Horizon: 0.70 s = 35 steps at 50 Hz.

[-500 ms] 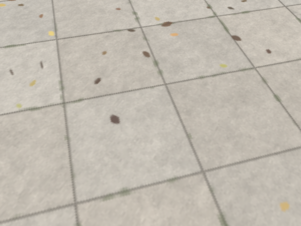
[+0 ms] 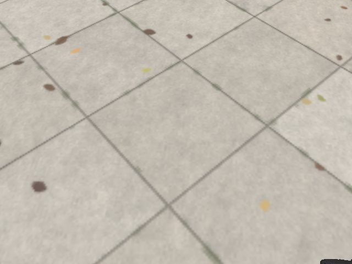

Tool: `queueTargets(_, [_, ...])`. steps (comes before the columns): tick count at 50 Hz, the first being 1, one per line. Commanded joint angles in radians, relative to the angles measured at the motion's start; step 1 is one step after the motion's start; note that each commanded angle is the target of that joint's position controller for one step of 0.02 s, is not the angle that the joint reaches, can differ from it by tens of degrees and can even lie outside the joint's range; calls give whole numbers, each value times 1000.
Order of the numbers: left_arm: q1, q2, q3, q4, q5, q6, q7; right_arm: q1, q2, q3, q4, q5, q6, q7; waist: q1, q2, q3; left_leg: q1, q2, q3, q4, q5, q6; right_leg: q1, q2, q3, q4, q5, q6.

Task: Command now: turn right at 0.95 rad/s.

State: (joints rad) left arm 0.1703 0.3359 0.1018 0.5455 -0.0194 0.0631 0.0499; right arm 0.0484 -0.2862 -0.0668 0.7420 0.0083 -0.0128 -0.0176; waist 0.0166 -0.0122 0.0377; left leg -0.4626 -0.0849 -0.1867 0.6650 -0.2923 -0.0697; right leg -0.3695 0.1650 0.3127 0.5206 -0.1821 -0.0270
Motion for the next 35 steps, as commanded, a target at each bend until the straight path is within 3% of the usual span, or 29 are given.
queueTargets(1, [-33,151,44,-81,-6,-5,-2,30,-111,-40,-57,4,-33,9,-22,-184,-166,136,2,26,-186,60,23,137,-209,285,-75,161,-112])
queueTargets(2, [-45,136,38,-86,-11,-4,-5,68,-124,-49,-43,4,-35,9,-40,-160,-165,241,40,33,-301,162,38,87,-169,265,-35,72,-84])
queueTargets(3, [28,78,21,-76,-4,-1,-11,72,-173,-62,-50,-7,-28,3,-2,-8,-207,387,225,-108,-335,189,110,-14,-88,169,122,-278,-40])
queueTargets(4, [44,68,17,-104,-11,-8,-16,56,-221,-66,-54,-43,-13,-2,39,295,-171,394,409,-353,-385,298,267,-197,41,-53,347,-471,15])
queueTargets(5, [58,164,42,-90,4,-23,-25,30,-174,-60,-82,-57,-16,-4,30,267,-143,341,480,-406,-397,279,333,-257,-52,-73,551,-425,59])
queueTargets(6, [59,200,54,-62,-4,-22,-30,-17,-124,-46,-105,-46,-13,-14,33,199,-113,307,426,-281,-382,225,307,-258,-90,-108,630,-348,73])
queueTargets(7, [69,188,54,-38,-5,-14,-28,-45,-98,-39,-116,-33,-4,-25,34,147,-87,285,354,-171,-369,162,262,-259,-110,-133,677,-281,86])
queueTargets(9, [60,115,26,-32,9,-10,-27,-4,-96,-25,-105,-17,8,-36,3,98,-66,257,304,-103,-360,249,269,-249,-108,-179,772,-238,107])
queueTargets(12, [6,36,-13,-46,13,-28,-18,75,-101,-17,-74,-23,14,-24,-33,126,-90,317,272,-60,-342,369,298,-202,-100,-191,612,-269,116])
queueTargets(13, [32,2,-29,-32,24,-32,-21,94,-72,-5,-63,-19,10,-14,-25,132,-147,330,249,-48,-362,134,278,-133,-136,-211,474,-260,115])
queueTargets(14, [31,0,-34,-34,26,-39,-31,116,-126,-21,-56,4,14,-5,-37,207,-139,307,232,-70,-407,-66,276,-86,-128,-296,390,-300,116])
queueTargets(15, [14,20,-29,-40,18,-48,-38,117,-169,-33,-64,19,20,-2,-43,264,-108,260,235,-115,-439,-188,277,-37,-123,-325,304,-334,109])
queueTargets(16, [6,43,-21,-37,10,-58,-42,120,-182,-37,-71,23,23,-2,-40,276,-81,217,242,-152,-451,-252,277,16,-118,-329,213,-344,99])
queueTargets(18, [34,53,-13,-9,1,-87,-47,153,-189,-42,-71,29,20,-3,-21,220,-42,164,246,-204,-440,-299,274,133,-112,-323,-26,-252,57])
queueTargets(19, [87,43,-11,23,-3,-102,-47,149,-182,-41,-74,36,20,-6,14,175,-25,109,222,-211,-427,-316,258,238,-116,-331,-181,-115,25])
queueTargets(20, [152,46,-7,56,-4,-113,-44,128,-151,-33,-87,36,15,-8,52,140,-15,-9,178,-191,-380,-282,215,395,-149,-312,-263,-35,-5])
queueTargets(21, [292,77,6,97,-1,-121,-33,69,-75,-14,-118,33,-1,-3,119,49,-59,-241,112,-110,-159,-267,146,647,-299,-192,-252,-80,-37])
queueTargets(22, [342,115,8,100,18,-124,-27,81,26,12,-143,36,-29,12,118,-131,-109,-447,33,29,149,-232,103,755,-512,62,-233,-304,-84])
queueTargets(23, [296,170,30,94,43,-139,-34,30,-33,2,-201,58,-54,16,105,-213,-38,-580,118,36,282,-184,102,586,-645,262,-320,-553,-191])
queueTargets(24, [229,122,4,82,105,-123,-28,-32,-103,-24,-181,-53,-25,38,102,-124,32,-561,96,68,353,-107,109,522,-585,189,-385,-607,-145])
queueTargets(25, [187,91,-6,83,91,-125,-31,-3,-99,-34,-165,-62,-12,56,65,-121,82,-554,101,70,391,-37,100,469,-524,80,-397,-500,-106])
queueTargets(26, [162,73,-15,82,75,-128,-31,56,-103,-37,-133,-56,0,73,38,-138,67,-508,111,95,442,10,90,446,-472,-30,-401,-381,-78])
queueTargets(28, [184,56,-23,108,58,-141,-34,85,-91,-35,-117,-52,17,102,25,-130,60,-481,131,131,547,73,86,399,-429,-179,-415,-239,-70])
queueTargets(32, [242,42,-26,166,65,-161,-42,-14,-72,-20,-156,-44,29,118,30,-98,118,-522,158,153,530,144,99,393,-426,-343,-439,-102,-60])
queueTargets(35, [263,48,-26,206,66,-166,-35,-117,-60,1,-196,-48,29,135,48,-84,158,-443,172,260,338,170,141,392,-415,-465,-471,19,-49])
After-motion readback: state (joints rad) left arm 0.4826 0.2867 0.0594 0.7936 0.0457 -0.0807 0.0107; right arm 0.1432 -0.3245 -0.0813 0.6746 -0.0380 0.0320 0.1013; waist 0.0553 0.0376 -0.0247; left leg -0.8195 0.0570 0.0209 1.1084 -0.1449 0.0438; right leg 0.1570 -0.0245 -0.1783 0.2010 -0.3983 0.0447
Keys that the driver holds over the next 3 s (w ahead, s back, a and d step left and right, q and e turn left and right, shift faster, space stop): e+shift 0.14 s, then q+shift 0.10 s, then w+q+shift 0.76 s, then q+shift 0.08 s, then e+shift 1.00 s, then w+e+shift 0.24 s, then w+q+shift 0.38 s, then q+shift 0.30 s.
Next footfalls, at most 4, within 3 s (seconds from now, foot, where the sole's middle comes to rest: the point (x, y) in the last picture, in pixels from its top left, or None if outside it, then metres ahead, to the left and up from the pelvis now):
0.06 left None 0.10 0.13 -0.77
0.42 right None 0.01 -0.11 -0.77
0.84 left None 0.40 0.15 -0.77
1.28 right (130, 165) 0.84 0.25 -0.77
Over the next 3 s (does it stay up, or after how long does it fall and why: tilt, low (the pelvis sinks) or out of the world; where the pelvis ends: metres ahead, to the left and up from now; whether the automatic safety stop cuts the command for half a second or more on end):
stays up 1.22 0.08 0.00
